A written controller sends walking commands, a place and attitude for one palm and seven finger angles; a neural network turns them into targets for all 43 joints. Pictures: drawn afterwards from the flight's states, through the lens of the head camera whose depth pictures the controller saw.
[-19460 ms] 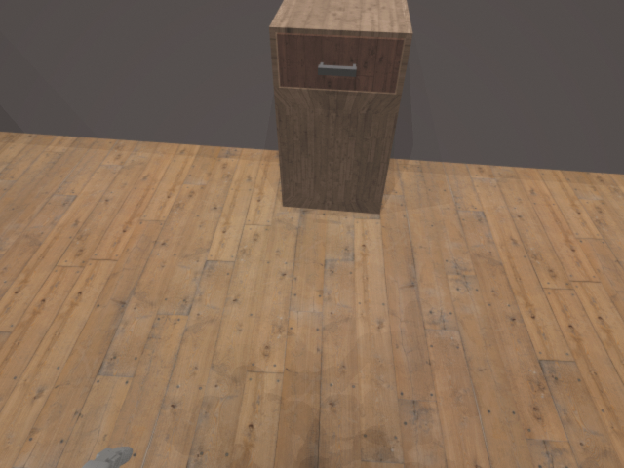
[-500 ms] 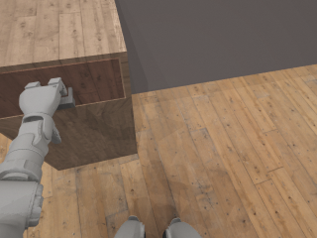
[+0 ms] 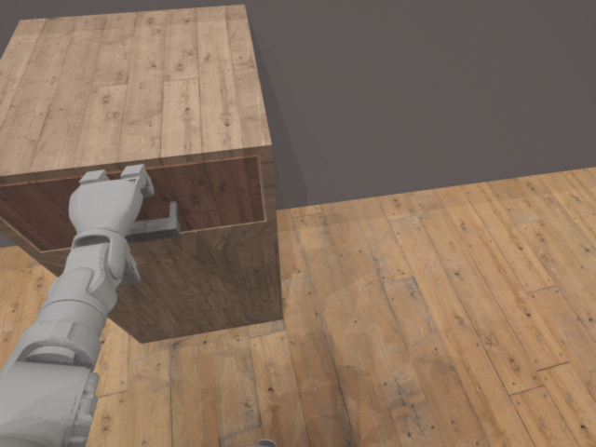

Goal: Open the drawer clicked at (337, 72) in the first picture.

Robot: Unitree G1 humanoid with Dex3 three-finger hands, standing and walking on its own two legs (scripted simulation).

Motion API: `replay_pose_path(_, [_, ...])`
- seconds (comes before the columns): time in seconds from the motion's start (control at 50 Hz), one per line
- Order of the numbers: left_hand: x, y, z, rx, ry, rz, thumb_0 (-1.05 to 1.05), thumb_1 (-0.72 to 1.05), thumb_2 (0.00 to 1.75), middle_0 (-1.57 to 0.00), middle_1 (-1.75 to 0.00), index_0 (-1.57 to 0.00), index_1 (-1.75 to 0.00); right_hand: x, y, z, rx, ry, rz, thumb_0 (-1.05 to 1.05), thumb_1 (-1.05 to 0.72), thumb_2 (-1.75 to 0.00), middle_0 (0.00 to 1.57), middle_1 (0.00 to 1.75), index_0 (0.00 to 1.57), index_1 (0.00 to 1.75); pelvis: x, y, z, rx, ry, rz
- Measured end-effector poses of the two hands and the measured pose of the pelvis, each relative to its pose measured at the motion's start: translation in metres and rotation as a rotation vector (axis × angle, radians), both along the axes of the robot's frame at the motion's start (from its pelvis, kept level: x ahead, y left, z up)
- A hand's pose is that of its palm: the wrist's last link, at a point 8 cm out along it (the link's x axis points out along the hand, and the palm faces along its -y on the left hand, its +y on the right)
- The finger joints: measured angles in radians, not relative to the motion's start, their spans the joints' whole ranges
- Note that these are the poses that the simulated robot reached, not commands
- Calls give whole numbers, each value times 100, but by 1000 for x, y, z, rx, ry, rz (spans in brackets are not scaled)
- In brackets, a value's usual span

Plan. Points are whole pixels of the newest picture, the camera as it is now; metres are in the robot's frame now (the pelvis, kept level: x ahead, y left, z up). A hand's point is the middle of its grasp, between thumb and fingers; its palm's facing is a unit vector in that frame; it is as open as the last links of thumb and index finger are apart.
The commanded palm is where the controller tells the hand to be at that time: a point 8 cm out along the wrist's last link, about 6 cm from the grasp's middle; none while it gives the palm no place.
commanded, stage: re-aim the fingers above the handle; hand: left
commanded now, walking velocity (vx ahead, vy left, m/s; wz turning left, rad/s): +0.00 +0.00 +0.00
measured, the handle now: (139, 221) +0.47 +0.28 -0.04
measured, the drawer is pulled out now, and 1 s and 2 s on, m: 0.00 0.00 0.00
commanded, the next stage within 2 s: lower the fingers behind the handle in 1.98 s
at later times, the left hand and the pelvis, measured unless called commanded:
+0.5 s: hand (131, 223) +0.42 +0.26 +0.02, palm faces -0.03 -0.03 -1.00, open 13.7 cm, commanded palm +0.41 +0.25 +0.07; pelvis +0.00 -0.01 +0.00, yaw +0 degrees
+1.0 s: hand (126, 230) +0.41 +0.26 +0.01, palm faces -0.05 -0.04 -1.00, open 13.8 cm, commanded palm +0.39 +0.25 +0.07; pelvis +0.00 -0.01 +0.00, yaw -1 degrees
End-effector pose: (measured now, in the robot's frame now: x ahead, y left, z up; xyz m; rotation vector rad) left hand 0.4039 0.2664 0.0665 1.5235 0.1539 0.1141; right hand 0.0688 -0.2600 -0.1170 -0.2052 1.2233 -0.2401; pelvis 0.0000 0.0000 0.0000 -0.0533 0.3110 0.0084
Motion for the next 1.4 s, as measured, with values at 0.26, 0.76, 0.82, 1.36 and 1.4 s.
replay_pose_path(0.26, [0, -2, 3, 21, 28, 20, 0, -48, 30, -33, -120, -34, -122, -20, -10, 0, -2, 46, -22, 0, -90, -90, 20, 30, 20, 30, -3, -8, 1, 9, -8, -3])
replay_pose_path(0.76, [0, -12, 10, 14, 2, 6, 0, -48, 30, -34, -120, -33, -122, -33, -16, 0, 0, 39, -59, 0, -90, -90, 20, 30, 20, 30, -6, -11, 2, 14, -8, -20])
replay_pose_path(0.82, [-2, -11, 10, 17, 5, 8, 0, -48, 30, -33, -120, -33, -121, -30, -15, 0, 2, 31, -58, 0, -90, -90, 20, 30, 20, 30, -6, -10, 2, 15, -12, -21])
replay_pose_path(1.36, [-12, 2, 8, 24, -8, 42, 0, -48, 30, -32, -120, -32, -120, 5, 1, 2, 19, -23, -16, 0, -90, -90, 20, 30, 20, 30, 2, -1, 4, 9, -27, -6])
replay_pose_path(1.4, [-12, -2, 7, 13, 15, 34, 0, -48, 30, -32, -120, -32, -120, 7, 2, 3, 22, -25, -15, 0, -90, -90, 20, 30, 20, 30, 3, 0, 5, 9, -32, -5])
